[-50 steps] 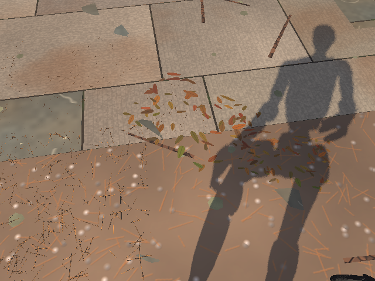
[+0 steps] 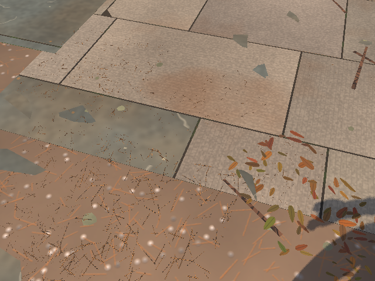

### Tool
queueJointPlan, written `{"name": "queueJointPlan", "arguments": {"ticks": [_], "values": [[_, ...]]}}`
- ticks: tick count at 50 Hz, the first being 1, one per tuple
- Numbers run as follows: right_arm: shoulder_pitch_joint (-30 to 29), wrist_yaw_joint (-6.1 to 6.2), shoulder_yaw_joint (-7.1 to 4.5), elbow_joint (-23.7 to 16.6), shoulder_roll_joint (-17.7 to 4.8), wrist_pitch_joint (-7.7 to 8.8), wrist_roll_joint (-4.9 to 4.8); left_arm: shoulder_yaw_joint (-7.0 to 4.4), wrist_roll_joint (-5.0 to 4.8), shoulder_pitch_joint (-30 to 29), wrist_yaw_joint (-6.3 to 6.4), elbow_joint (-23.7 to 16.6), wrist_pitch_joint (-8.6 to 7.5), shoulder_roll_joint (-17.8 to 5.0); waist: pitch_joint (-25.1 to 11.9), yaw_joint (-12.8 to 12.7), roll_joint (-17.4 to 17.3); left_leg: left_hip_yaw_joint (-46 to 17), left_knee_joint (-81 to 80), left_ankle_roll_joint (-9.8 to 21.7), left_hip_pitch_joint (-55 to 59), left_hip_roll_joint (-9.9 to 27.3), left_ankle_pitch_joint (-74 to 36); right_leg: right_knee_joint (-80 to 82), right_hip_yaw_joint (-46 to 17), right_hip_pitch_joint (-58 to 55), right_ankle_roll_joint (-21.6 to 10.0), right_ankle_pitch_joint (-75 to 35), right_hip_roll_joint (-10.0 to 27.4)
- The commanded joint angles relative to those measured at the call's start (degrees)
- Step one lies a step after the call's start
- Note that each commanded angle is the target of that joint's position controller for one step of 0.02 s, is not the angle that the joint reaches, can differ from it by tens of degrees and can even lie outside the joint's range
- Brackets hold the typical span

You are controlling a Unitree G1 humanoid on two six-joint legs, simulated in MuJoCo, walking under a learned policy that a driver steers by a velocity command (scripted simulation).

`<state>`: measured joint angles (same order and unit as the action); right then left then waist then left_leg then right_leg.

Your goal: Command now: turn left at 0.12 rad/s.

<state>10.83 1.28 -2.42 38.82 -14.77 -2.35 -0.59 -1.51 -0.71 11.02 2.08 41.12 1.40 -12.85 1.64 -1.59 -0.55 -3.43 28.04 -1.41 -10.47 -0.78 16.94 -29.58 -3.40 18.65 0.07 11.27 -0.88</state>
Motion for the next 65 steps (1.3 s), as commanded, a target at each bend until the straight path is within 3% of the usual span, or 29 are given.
{"name": "queueJointPlan", "arguments": {"ticks": [1,2,3,4,6,11,19,35,36,37,38,39,40,41,43,46,47,48,49,50,51,52,53,54,56,57,59,62,65], "values": [[2.50,0.07,-2.89,-1.85,-11.42,0.83,2.03,-1.73,1.21,3.11,-0.43,-2.97,-2.40,-5.78,-7.28,-1.75,-7.72,-8.21,-4.22,6.87,6.24,9.02,-17.09,0.55,-1.70,1.79,-1.93,-1.34,2.50],[0.68,-0.46,-1.65,-2.42,-6.45,1.33,2.40,-1.61,2.16,-0.84,-0.57,-3.38,-2.95,-5.94,-6.48,0.47,-8.99,-10.27,-6.74,9.68,-0.12,11.18,-12.66,0.93,-0.18,-1.33,0.78,4.05,1.75],[-1.45,-0.69,-0.54,-2.52,-3.14,1.89,2.70,-1.73,2.36,-2.24,-0.81,-3.12,-3.05,-6.00,-4.82,0.08,-7.26,-9.19,-7.49,8.43,-2.50,9.58,-6.56,1.84,-0.67,-3.72,1.62,1.32,2.21],[-1.12,-0.69,-0.62,-2.07,-3.46,2.31,2.65,-1.72,2.35,-2.74,-0.79,-2.53,-2.88,-5.48,-3.96,0.53,-6.80,-7.62,-7.34,6.54,-3.75,7.12,-2.36,1.70,-0.61,-5.04,1.86,-1.28,1.93],[-0.07,-0.70,-0.62,-1.25,-4.38,3.19,2.06,-2.12,2.02,-1.74,-0.59,-1.87,-2.40,-6.22,-0.91,0.57,-6.15,-7.12,-7.66,5.04,-6.61,6.03,-1.02,1.81,-1.31,-5.67,1.54,-3.69,2.24],[1.69,-0.39,-0.21,0.19,-3.74,3.60,1.57,-2.34,1.58,0.50,-0.39,0.68,-2.36,-6.10,0.48,0.36,-2.81,-6.39,-7.52,4.65,-8.03,4.72,0.21,2.35,-1.60,-7.22,1.30,-4.38,2.47],[3.42,-0.38,-0.11,2.88,-2.86,3.83,1.19,-2.59,1.22,1.19,0.23,3.96,-2.19,-6.20,-0.98,0.65,0.20,-4.52,-6.21,4.38,-6.43,3.09,-4.61,2.15,-1.97,-9.13,1.37,-7.81,2.89],[6.80,0.29,-0.28,10.43,-2.56,3.79,0.82,-2.72,0.77,0.91,1.11,11.29,-1.18,-5.73,-0.50,0.97,0.37,-1.84,-5.85,3.29,-5.23,1.43,-7.77,2.35,-1.63,-10.32,0.35,-9.82,2.60],[9.24,0.46,-0.56,11.80,-3.04,3.57,0.56,-2.61,0.57,2.54,1.06,12.63,-1.07,-5.01,-2.81,1.42,-0.97,-1.99,-7.54,4.34,-3.86,1.04,5.59,0.57,1.17,-10.19,0.14,2.93,0.16],[10.34,0.60,-1.45,11.92,-5.78,3.33,-0.14,-2.96,-0.16,1.95,0.90,12.65,-1.22,-5.68,-0.23,2.47,-3.89,-6.18,-10.20,7.08,-4.05,3.02,23.72,-3.67,3.84,-4.37,-0.21,18.39,-2.35],[12.94,0.64,-2.16,11.86,-8.42,3.68,-0.74,-2.99,-0.75,-2.73,0.44,10.55,-2.12,-6.26,4.28,4.87,-7.46,-15.86,-16.58,11.14,-2.69,9.47,37.47,-9.14,4.73,5.88,-0.50,22.54,-2.36],[11.89,0.74,-3.09,11.50,-11.63,4.73,-1.19,-2.38,-1.88,-7.93,-0.32,7.54,-3.67,-4.97,9.59,5.64,-12.79,-27.76,-23.40,15.81,-2.40,18.57,40.71,-16.78,4.47,13.77,-1.33,15.25,0.27],[10.69,0.86,-2.87,11.04,-10.68,5.94,-0.77,-2.66,-2.30,-10.51,-0.83,6.32,-5.07,-6.36,12.45,5.87,-10.69,-32.09,-25.43,17.95,-0.13,21.94,33.99,-21.60,0.53,20.88,-2.34,14.57,4.07],[9.55,0.83,-2.44,10.75,-8.89,6.91,-0.41,-2.90,-2.25,-9.54,-1.38,6.46,-6.24,-6.79,12.05,4.67,-8.07,-30.42,-24.41,17.39,5.23,22.13,27.02,-23.54,-0.76,26.15,-3.08,12.65,6.14],[8.28,0.23,-2.30,10.05,-7.72,7.39,-1.02,-2.50,-1.75,-7.48,-2.46,7.25,-7.82,-5.60,7.51,3.80,-6.06,-21.61,-22.12,14.01,9.34,18.91,16.42,-16.76,0.17,23.68,-3.70,9.50,7.84],[7.45,-0.40,-2.76,9.57,-9.47,6.96,-1.58,-2.24,-1.20,-4.30,-3.33,9.07,-8.30,-4.40,3.17,2.10,-7.79,-9.52,-19.87,11.79,-0.98,11.99,10.86,-6.77,7.66,2.57,-1.39,4.51,2.95],[7.63,-1.21,-3.47,11.48,-10.45,6.59,3.03,-2.54,3.14,-0.62,-4.92,8.76,-5.72,-4.01,1.71,-0.34,-7.63,-6.52,-18.08,12.40,-5.46,9.90,15.55,-2.45,12.59,-6.46,-1.47,5.43,-0.29],[7.30,-1.51,-3.53,11.46,-9.73,6.55,3.23,-3.30,3.29,4.82,-4.91,10.66,-4.56,-4.99,1.81,-2.65,-5.00,-5.40,-13.62,12.38,-12.03,9.11,14.85,-1.84,14.66,-16.34,-1.34,4.08,-2.12],[5.79,-1.59,-3.15,11.24,-8.70,6.82,3.42,-4.38,2.88,14.93,-4.15,13.54,-4.51,-7.17,-0.63,-7.79,0.20,-2.62,-1.08,11.81,-18.45,6.56,7.30,-1.01,12.93,-27.86,-1.86,7.57,-2.34],[1.71,-1.61,-1.93,9.47,-4.24,7.28,3.97,-5.66,3.95,27.11,-3.18,15.95,-5.14,-12.69,-4.46,-14.11,13.42,4.33,25.32,9.71,-26.97,0.84,3.00,7.05,-4.39,-34.96,-3.67,25.03,9.95],[-1.42,-1.84,-0.64,5.17,1.87,8.16,2.52,-4.77,4.19,28.32,-3.03,15.83,-5.85,-14.63,-4.86,-11.39,22.64,-2.12,40.86,9.40,-39.29,-6.35,14.41,22.79,-37.43,-31.96,-7.11,46.75,21.64],[-0.53,-2.36,-0.74,4.13,-0.13,8.14,1.80,-4.43,4.01,17.13,-2.85,13.62,-5.39,-13.90,-0.10,-4.65,13.51,-6.12,47.63,10.39,-44.43,-0.90,6.35,25.11,-43.06,-25.25,-10.70,50.09,24.91],[-1.44,-3.09,-1.23,4.25,-3.47,8.01,2.18,-3.93,3.10,10.10,-3.07,11.00,-5.63,-11.46,2.04,-1.80,5.07,-3.68,46.91,10.00,-43.80,4.11,-1.20,22.42,-35.44,-20.27,-10.49,42.66,23.80],[0.27,-3.76,-1.47,5.40,-4.28,7.84,2.81,-3.42,2.41,7.64,-3.41,10.55,-6.11,-9.76,1.54,0.36,1.95,-2.32,42.64,8.57,-38.58,6.87,-4.81,22.02,-26.35,-15.78,-9.51,34.13,19.75],[2.27,-4.70,-1.31,6.54,-3.84,6.46,4.14,-2.42,2.35,7.85,-3.11,11.00,-6.99,-7.15,0.99,1.88,5.08,0.33,40.26,5.77,-33.36,8.11,-7.49,24.68,-16.97,-11.38,-8.67,25.99,14.61],[1.04,-5.05,-1.07,5.98,-3.19,5.76,3.84,-2.20,2.30,9.75,-3.00,12.10,-7.36,-6.42,2.40,1.85,5.81,1.28,40.01,4.98,-34.43,8.24,-9.46,25.76,-14.55,-10.82,-9.11,23.15,13.54],[-3.46,-5.05,-0.83,4.44,-3.16,4.91,3.20,-2.24,1.77,13.00,-3.00,13.35,-7.78,-6.52,5.16,1.21,3.81,2.92,36.71,3.87,-38.92,8.34,-12.71,27.58,-10.88,-12.18,-10.15,17.08,12.59],[-11.72,-4.94,-0.44,1.54,-3.11,4.76,2.82,-1.99,1.36,16.57,-2.97,14.15,-8.29,-6.20,6.95,-0.46,2.61,5.44,26.38,2.71,-39.53,7.27,-16.56,29.86,-5.45,-14.04,-10.94,6.89,11.44],[-17.43,-5.12,0.34,-0.51,-2.01,4.80,2.17,-1.78,1.20,18.16,-2.53,14.71,-8.81,-6.12,8.30,-1.36,3.31,7.86,15.33,3.98,-34.14,6.20,-21.00,33.40,-1.25,-15.72,-10.66,-2.66,11.57]]}}
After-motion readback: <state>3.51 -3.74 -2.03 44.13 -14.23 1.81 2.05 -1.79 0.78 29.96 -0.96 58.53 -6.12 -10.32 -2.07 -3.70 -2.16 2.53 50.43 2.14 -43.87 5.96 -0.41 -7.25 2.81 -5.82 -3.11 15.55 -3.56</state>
